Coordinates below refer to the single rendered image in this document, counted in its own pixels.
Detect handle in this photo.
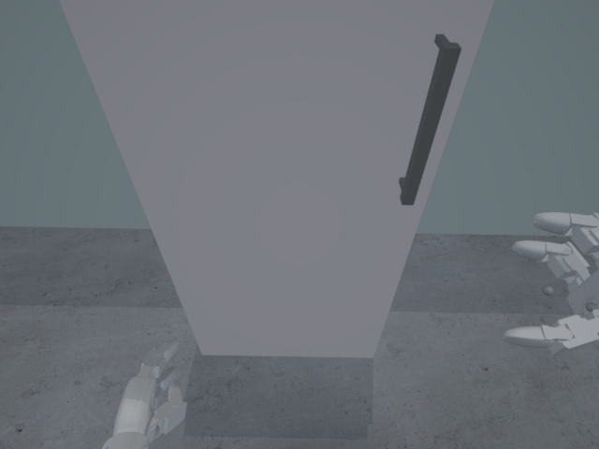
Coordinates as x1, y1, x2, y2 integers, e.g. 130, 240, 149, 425
399, 34, 461, 205

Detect robot left hand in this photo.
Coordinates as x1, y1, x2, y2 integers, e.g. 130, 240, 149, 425
112, 339, 187, 442

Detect fridge door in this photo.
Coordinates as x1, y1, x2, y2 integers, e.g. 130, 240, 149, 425
59, 0, 493, 358

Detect robot right hand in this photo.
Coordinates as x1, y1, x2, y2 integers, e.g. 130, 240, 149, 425
503, 212, 599, 356

